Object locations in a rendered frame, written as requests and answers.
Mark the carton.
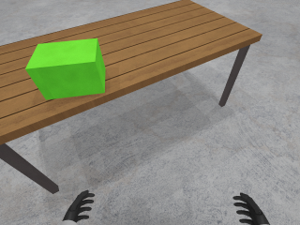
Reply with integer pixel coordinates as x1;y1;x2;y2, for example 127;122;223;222
25;38;106;100

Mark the robot right hand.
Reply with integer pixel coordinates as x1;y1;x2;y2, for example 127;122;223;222
232;192;270;225

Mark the robot left hand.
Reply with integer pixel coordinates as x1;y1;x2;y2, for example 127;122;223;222
62;189;95;223

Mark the table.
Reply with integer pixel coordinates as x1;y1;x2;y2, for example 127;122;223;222
0;0;263;194

